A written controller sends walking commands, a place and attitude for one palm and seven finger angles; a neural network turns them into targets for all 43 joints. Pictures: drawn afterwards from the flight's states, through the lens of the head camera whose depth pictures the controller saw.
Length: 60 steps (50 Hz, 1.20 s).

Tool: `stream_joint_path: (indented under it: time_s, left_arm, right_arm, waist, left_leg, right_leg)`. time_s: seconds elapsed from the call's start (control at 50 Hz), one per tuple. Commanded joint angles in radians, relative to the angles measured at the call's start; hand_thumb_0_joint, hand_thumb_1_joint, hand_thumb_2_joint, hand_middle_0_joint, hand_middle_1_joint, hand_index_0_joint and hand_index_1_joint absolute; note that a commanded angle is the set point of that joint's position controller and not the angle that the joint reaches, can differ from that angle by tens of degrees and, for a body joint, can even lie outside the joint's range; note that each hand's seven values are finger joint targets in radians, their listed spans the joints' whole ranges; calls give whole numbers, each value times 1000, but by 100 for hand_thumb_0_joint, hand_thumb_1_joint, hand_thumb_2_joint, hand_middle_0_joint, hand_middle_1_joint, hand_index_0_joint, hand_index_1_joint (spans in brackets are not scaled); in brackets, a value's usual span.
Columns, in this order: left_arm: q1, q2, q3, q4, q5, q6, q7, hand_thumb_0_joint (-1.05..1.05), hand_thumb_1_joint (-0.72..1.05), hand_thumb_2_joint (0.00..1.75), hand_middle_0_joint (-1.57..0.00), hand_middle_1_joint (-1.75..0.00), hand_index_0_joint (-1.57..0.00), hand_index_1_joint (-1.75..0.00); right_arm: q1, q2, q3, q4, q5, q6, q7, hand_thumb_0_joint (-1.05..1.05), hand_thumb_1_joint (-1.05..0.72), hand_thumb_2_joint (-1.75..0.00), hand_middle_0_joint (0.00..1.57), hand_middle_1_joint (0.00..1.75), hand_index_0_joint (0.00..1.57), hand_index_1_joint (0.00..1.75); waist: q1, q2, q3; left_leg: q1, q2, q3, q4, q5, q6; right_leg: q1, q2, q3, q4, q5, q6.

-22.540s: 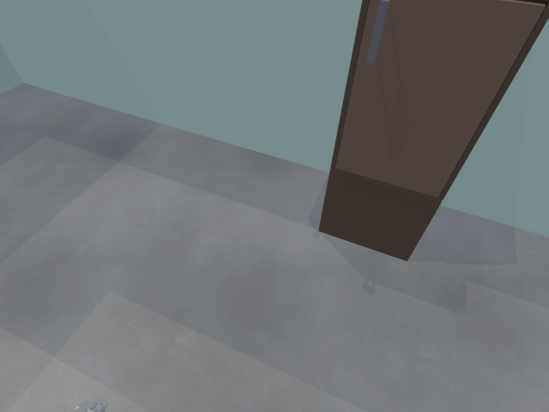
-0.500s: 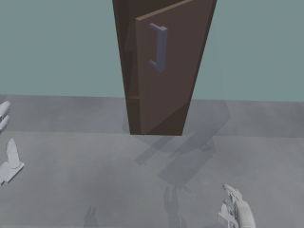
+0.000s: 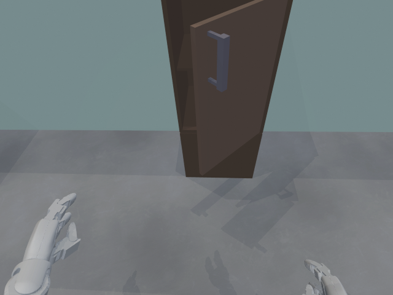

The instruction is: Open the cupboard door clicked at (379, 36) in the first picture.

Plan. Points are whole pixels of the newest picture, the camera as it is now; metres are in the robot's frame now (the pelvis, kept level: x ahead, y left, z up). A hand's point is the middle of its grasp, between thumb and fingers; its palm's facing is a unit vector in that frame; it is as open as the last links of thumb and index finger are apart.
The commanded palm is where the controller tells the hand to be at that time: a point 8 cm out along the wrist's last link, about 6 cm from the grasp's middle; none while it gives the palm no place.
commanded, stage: let the arm hang, fingers relaxed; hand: left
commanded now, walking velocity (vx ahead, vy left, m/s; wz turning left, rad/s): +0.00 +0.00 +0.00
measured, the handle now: (217, 62) +0.63 -0.02 +0.16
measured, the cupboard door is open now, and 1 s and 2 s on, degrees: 44 44 44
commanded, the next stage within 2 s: look to check the result in 0.98 s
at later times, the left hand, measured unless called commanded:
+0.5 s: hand out of the picture -0.04 +0.16 -0.16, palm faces +0.06 -0.97 -0.23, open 7.4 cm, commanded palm none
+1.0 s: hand out of the picture +0.06 +0.15 -0.16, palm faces +0.05 -0.98 -0.22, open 7.3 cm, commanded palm none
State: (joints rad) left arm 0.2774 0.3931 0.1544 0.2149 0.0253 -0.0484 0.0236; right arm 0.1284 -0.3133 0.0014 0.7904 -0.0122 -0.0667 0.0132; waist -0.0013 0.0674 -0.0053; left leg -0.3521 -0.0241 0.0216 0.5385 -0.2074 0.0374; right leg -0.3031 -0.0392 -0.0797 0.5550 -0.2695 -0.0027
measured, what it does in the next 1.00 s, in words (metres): stands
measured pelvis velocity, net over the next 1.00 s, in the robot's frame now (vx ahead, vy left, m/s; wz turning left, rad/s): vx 0.02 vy -0.04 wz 0.02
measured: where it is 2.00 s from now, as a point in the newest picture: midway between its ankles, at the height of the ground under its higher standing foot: outside the picture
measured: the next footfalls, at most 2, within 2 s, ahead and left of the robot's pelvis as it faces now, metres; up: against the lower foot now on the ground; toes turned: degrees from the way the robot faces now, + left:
none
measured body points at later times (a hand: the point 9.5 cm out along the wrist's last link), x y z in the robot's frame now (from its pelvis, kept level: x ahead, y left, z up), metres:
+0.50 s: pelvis +0.00 -0.03 +0.01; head +0.03 -0.03 +0.46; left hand -0.05 +0.21 -0.15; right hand +0.00 -0.25 -0.16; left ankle +0.05 +0.10 -0.73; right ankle +0.01 -0.12 -0.73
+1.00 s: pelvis +0.02 -0.04 +0.01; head +0.04 -0.04 +0.46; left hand +0.05 +0.20 -0.14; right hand +0.03 -0.26 -0.16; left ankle +0.05 +0.10 -0.73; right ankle +0.01 -0.12 -0.73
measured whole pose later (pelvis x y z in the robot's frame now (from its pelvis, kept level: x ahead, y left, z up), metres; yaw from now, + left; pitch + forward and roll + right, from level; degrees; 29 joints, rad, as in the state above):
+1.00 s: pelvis +0.02 -0.04 +0.01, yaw +1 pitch -1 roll +0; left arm 0.20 0.16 0.03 1.13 0.01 -0.01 0.02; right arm 0.24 -0.17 0.00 1.14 -0.02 0.01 -0.02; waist -0.01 0.02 0.05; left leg -0.20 0.01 -0.02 0.41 -0.18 -0.02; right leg -0.14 0.01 -0.12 0.42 -0.25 -0.05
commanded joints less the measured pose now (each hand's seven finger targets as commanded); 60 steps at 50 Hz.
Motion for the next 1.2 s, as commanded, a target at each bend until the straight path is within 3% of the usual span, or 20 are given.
stream_joint_path:
  time_s: [0.0, 0.02, 0.06, 0.12, 0.14, 0.22, 0.24, 0.36, 0.48, 0.58, 0.62, 0.72, 1.1, 1.18]
  left_arm:
    - [-22, 92, -56, 300, 13, 26, -28, 0, 90, 90, -20, -30, -20, -30]
    - [-65, 91, -69, 365, 10, 30, -27, 0, 90, 90, -20, -30, -20, -30]
    - [-112, 80, -94, 477, 3, 38, -20, 0, 90, 90, -20, -30, -20, -30]
    - [-93, 48, -112, 626, -7, 41, -15, 0, 90, 90, -20, -30, -20, -30]
    - [-76, 51, -111, 662, -6, 40, -13, 0, 90, 90, -20, -30, -20, -30]
    - [-27, -10, -112, 789, -16, 37, -10, 0, 90, 90, -20, -30, -20, -30]
    - [-17, -13, -110, 811, -16, 36, -9, 0, 90, 90, -20, -30, -20, -30]
    - [16, -71, -115, 891, -18, 38, -3, 0, 90, 90, -20, -30, -20, -30]
    - [40, -96, -112, 913, -17, 44, 2, 0, 90, 90, -20, -30, -20, -30]
    - [36, -104, -112, 905, -17, 40, 6, 0, 90, 90, -20, -30, -20, -30]
    - [31, -104, -111, 902, -17, 40, 7, 0, 90, 90, -20, -30, -20, -30]
    - [22, -105, -107, 896, -18, 37, 7, 0, 90, 90, -20, -30, -20, -30]
    - [-12, -81, -102, 886, -19, 23, 6, 0, 90, 90, -20, -30, -20, -30]
    - [-19, -78, -105, 889, -19, 24, 6, 0, 90, 90, -20, -30, -20, -30]
  right_arm:
    - [-18, -178, -61, -24, -7, 14, -6, 0, -90, -90, 20, 30, 20, 30]
    - [-10, -163, -55, 4, -7, 25, -6, 0, -90, -90, 20, 30, 20, 30]
    - [7, -126, -42, 46, -12, 44, -6, 0, -90, -90, 20, 30, 20, 30]
    - [11, -105, -27, 108, -14, 55, -14, 0, -90, -90, 20, 30, 20, 30]
    - [10, -111, -28, 120, -12, 57, -17, 0, -90, -90, 20, 30, 20, 30]
    - [61, -58, -20, 200, -9, 63, -30, 0, -90, -90, 20, 30, 20, 30]
    - [74, -52, -22, 209, -7, 66, -33, 0, -90, -90, 20, 30, 20, 30]
    - [144, -5, -24, 272, -7, 76, -43, 0, -90, -90, 20, 30, 20, 30]
    - [180, 35, -24, 297, -10, 79, -44, 0, -90, -90, 20, 30, 20, 30]
    - [189, 59, -20, 311, -11, 78, -43, 0, -90, -90, 20, 30, 20, 30]
    - [187, 62, -21, 318, -11, 77, -42, 0, -90, -90, 20, 30, 20, 30]
    - [173, 59, -17, 320, -13, 69, -43, 0, -90, -90, 20, 30, 20, 30]
    - [129, 22, -24, 312, -9, 62, -51, 0, -90, -90, 20, 30, 20, 30]
    - [112, 14, -24, 310, -9, 66, -51, 0, -90, -90, 20, 30, 20, 30]
  waist:
    - [3, -251, -64]
    - [-11, -240, -53]
    - [-21, -129, -37]
    - [-8, 41, -35]
    - [2, 42, -24]
    - [-2, 70, -31]
    - [-1, 34, -13]
    - [-11, -31, 54]
    - [-5, -66, 84]
    - [-8, -105, 105]
    - [-6, -108, 104]
    - [1, -45, 88]
    - [-3, -54, 30]
    - [-4, -62, 56]
  left_leg:
    - [6, 115, -161, -79, 81, 23]
    - [49, 93, -136, -57, 69, 10]
    - [106, 78, -108, -51, 69, -3]
    - [96, 111, -146, -147, 61, 0]
    - [79, 116, -152, -163, 42, 2]
    - [103, 107, -132, -165, 24, -10]
    - [106, 107, -131, -161, 21, -10]
    - [114, 104, -115, -156, 4, -10]
    - [97, 101, -111, -168, -18, -7]
    - [109, 98, -96, -153, 38, -11]
    - [117, 98, -95, -155, 50, -11]
    - [104, 108, -105, -181, 86, -13]
    - [175, 117, -93, -173, 191, -19]
    - [182, 117, -91, -179, 173, -20]
  right_leg:
    - [78, -90, 134, -116, 10, -66]
    - [39, -116, 154, -152, -4, -82]
    - [7, -130, 162, -176, -15, -94]
    - [72, -79, 130, -151, -14, -64]
    - [98, -71, 122, -162, -16, -58]
    - [122, -83, 123, -205, -8, -64]
    - [112, -83, 114, -223, -20, -63]
    - [74, -88, 102, -262, -73, -67]
    - [65, -83, 93, -258, -106, -63]
    - [54, -89, 96, -263, -87, -64]
    - [57, -90, 92, -261, -72, -62]
    - [106, -81, 87, -235, -1, -56]
    - [177, -91, 82, -245, 194, -54]
    - [158, -89, 87, -260, 175, -54]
